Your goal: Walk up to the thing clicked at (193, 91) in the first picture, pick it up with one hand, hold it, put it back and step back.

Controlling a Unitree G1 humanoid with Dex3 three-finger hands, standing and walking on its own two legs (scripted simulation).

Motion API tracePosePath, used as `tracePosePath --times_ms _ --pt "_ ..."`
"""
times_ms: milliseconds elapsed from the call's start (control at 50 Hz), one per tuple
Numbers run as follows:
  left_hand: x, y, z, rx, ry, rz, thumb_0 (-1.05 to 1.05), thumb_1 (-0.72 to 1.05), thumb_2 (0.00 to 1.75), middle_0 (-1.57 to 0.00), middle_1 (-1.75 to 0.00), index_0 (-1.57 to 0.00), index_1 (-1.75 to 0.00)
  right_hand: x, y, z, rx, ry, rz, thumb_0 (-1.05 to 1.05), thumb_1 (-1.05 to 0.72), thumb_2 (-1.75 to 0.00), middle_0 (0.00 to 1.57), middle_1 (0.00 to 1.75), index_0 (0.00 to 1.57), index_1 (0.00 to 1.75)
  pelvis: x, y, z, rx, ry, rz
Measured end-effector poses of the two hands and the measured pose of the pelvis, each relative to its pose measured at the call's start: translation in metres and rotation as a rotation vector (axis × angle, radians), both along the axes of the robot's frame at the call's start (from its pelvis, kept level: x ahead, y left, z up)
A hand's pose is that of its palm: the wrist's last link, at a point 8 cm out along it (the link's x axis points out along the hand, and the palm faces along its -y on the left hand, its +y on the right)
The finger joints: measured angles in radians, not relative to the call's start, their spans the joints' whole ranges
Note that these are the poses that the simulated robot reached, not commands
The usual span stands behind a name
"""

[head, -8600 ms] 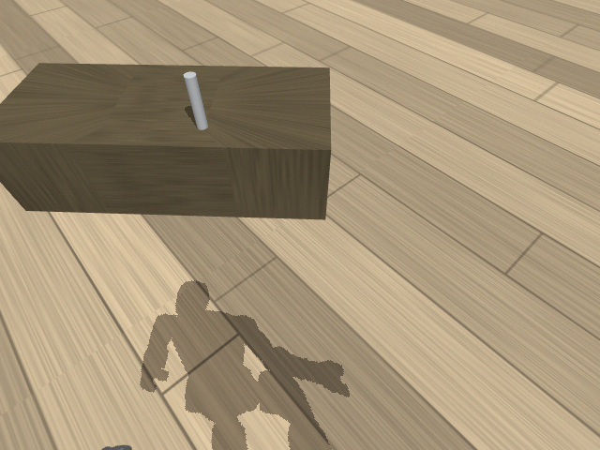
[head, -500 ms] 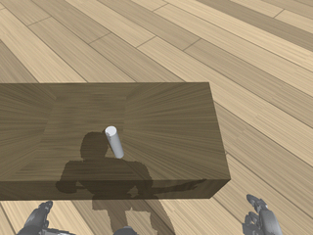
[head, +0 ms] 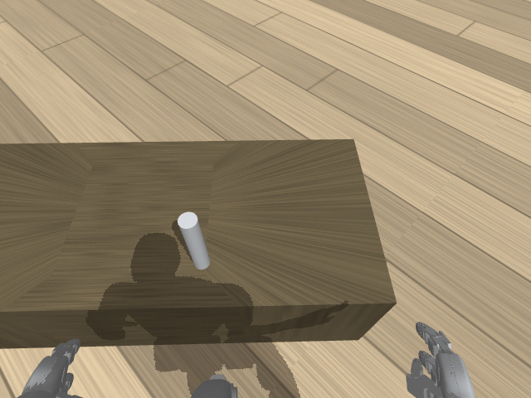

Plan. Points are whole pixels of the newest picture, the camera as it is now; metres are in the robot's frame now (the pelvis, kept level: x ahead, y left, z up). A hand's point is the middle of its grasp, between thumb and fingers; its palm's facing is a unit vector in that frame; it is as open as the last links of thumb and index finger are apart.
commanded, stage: go down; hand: left
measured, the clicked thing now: (195, 243) +0.47 +0.18 -0.23
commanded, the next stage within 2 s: none
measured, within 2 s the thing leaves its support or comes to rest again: neither
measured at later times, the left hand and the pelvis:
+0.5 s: hand (80, 389) +0.15 +0.28 -0.08, palm faces +0.09 -0.93 -0.35, open 17.4 cm; pelvis -0.01 +0.00 -0.02, yaw +1 degrees
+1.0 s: hand (64, 295) +0.28 +0.33 -0.04, palm faces +0.09 -0.98 -0.17, open 17.5 cm; pelvis -0.01 +0.01 -0.01, yaw -2 degrees
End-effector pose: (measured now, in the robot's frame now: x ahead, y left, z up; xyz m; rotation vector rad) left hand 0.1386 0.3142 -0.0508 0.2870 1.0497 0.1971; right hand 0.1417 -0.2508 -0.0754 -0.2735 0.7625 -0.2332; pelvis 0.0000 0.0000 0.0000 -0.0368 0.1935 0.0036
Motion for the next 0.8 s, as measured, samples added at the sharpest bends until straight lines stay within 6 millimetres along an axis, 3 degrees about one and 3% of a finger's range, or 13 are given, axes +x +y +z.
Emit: tracePosePath --times_ms 320,440,540,720,800 --pt "-0.019 0.002 0.004 0.014 -0.010 0.022 0.00 -0.58 0.11 -0.07 -0.10 -0.06 -0.11 -0.001 0.009 -0.002 -0.010 -0.092 0.010 0.02 -0.86 -0.88 0.20 0.30 0.20 0.30 -0.012 0.001 -0.012 -0.014 0.013 0.009" --pt "-0.016 0.006 0.004 0.024 -0.028 0.039 0.00 -0.57 0.12 -0.06 -0.10 -0.05 -0.11 -0.002 0.007 -0.004 -0.026 -0.095 0.014 0.02 -0.86 -0.88 0.20 0.30 0.20 0.30 -0.013 -0.001 -0.015 -0.016 0.017 0.015" --pt "0.010 0.018 0.010 0.026 -0.108 0.054 -0.01 -0.54 0.13 -0.06 -0.09 -0.04 -0.11 -0.006 0.003 -0.006 -0.046 -0.092 0.016 0.02 -0.86 -0.88 0.20 0.30 0.20 0.30 -0.015 -0.003 -0.016 -0.017 0.014 0.019" --pt "0.091 0.049 0.039 -0.033 -0.316 0.039 -0.01 -0.50 0.12 -0.06 -0.06 -0.03 -0.08 -0.026 -0.010 -0.007 -0.087 -0.022 -0.004 0.02 -0.88 -0.89 0.21 0.30 0.21 0.30 -0.015 -0.004 -0.012 -0.020 0.022 0.013" --pt "0.116 0.061 0.048 -0.075 -0.359 0.026 -0.01 -0.50 0.10 -0.06 -0.04 -0.03 -0.07 -0.042 -0.017 -0.007 -0.098 0.022 -0.030 0.02 -0.88 -0.89 0.20 0.30 0.21 0.30 -0.013 -0.001 -0.011 -0.020 0.035 0.001"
